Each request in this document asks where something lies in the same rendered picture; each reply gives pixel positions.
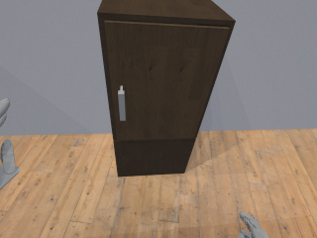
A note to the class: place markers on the robot right hand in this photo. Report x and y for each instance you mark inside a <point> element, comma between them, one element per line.
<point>253,225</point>

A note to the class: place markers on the handle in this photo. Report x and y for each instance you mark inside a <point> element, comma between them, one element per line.
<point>121,101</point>

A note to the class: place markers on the cupboard door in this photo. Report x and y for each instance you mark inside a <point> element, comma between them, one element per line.
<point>166,71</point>

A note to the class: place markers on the robot left hand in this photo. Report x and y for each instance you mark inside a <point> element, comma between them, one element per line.
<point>7,157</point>

